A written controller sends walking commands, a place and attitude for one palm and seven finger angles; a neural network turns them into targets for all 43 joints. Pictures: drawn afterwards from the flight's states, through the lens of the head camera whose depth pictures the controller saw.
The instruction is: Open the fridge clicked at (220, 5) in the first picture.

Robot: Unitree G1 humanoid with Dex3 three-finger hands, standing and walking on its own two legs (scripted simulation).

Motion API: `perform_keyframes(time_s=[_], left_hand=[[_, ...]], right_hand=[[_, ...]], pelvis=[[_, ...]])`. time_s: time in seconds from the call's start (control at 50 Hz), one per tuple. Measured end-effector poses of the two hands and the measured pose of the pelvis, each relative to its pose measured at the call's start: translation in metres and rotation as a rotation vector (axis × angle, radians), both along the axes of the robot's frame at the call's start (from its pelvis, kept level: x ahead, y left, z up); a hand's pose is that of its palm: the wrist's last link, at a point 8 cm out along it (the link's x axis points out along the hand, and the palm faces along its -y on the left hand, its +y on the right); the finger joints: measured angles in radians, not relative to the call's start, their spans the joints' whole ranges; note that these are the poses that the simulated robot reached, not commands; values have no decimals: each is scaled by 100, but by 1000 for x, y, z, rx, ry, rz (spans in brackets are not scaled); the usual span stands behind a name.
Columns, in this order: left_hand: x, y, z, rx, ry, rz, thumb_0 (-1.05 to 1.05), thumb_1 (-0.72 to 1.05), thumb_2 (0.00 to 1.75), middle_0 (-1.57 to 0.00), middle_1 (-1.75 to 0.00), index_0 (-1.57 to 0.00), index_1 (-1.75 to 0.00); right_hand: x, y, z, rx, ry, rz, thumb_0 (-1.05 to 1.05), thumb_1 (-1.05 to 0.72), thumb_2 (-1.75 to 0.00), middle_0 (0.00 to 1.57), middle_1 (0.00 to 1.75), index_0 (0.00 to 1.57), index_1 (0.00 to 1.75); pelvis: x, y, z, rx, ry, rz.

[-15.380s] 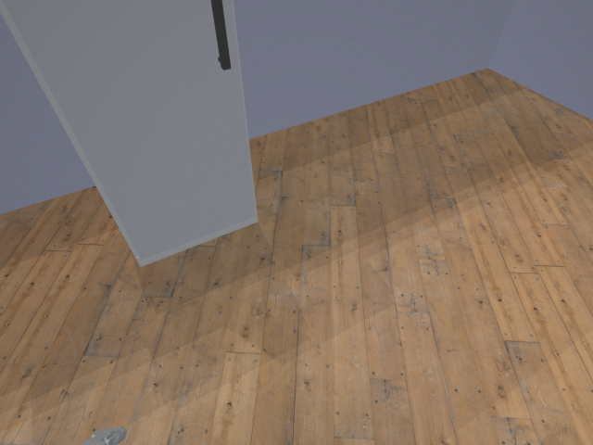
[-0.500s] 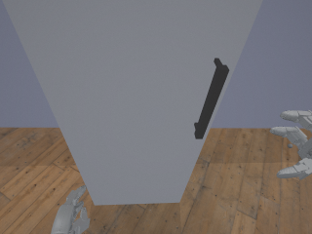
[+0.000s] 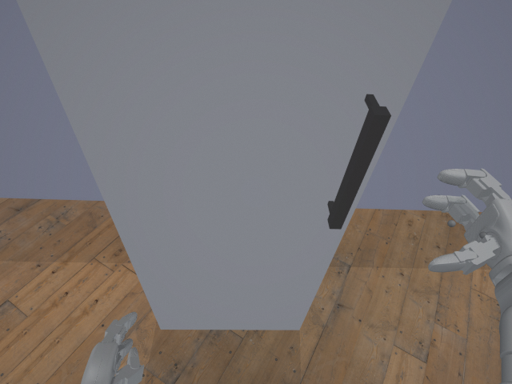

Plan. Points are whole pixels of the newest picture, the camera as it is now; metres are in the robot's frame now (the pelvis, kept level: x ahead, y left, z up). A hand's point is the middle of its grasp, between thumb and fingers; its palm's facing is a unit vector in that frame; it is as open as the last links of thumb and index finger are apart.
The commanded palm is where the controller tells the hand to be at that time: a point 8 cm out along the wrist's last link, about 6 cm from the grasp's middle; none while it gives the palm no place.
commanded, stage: move the hooked fingers beside the handle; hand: right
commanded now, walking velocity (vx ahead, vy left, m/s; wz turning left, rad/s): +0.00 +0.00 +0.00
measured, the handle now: (350, 169) +0.43 -0.13 +0.14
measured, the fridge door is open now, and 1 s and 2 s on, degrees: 0 0 0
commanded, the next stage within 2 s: feel for the door with the fingertips in 1.88 s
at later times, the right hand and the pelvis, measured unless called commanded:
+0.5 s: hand (431, 212) +0.34 -0.23 +0.15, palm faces +0.01 +1.00 -0.03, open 13.9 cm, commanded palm +0.31 -0.27 +0.16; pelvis +0.00 +0.00 +0.00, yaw +0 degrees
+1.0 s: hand (396, 190) +0.38 -0.19 +0.14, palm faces -0.01 +1.00 -0.02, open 13.9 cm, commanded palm +0.35 -0.24 +0.15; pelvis +0.00 +0.00 +0.00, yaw +1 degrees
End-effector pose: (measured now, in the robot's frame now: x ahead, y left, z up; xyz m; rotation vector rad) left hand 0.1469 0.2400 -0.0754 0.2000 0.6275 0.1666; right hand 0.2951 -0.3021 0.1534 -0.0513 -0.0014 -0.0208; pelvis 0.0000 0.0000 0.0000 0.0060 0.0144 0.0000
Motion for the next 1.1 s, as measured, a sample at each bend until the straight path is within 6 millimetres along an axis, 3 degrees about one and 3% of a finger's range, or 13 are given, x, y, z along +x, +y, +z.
perform_keyframes(time_s=[0.22, 0.48, 0.64, 1.0, 1.1], left_hand=[[0, 4, -1, 3, 18, 20, 1, 90, 90, -20, -30, -20, -30], [2, 0, -2, -5, 22, 20, 1, 90, 90, -20, -30, -20, -30], [0, -3, -4, -9, 34, 18, 1, 90, 90, -20, -30, -20, -30], [-34, 12, -16, -1, 155, 71, 1, 90, 90, -20, -30, -20, -30], [-42, 17, -18, -6, 176, 95, 1, 90, 90, -20, -30, -20, -30]], right_hand=[[18, 8, 0, 9, -5, 7, -1, 50, -30, 30, 120, 30, 120], [20, 18, -3, 22, -4, 7, -1, 50, -30, 30, 120, 31, 120], [31, 34, -3, 26, -3, 30, -1, 50, -30, 30, 120, 30, 120], [68, 55, -9, 33, 31, 34, -1, 50, -30, 30, 120, 30, 120], [71, 60, -5, 34, -1, 37, -1, 49, -30, 30, 120, 30, 120]], pelvis=[[3, 0, 0, 0, 9, 3], [4, -1, 0, -1, 9, 5], [1, -2, 0, -3, 6, 1], [-2, 2, 0, -7, 28, 12], [1, 2, 1, -8, 33, 24]])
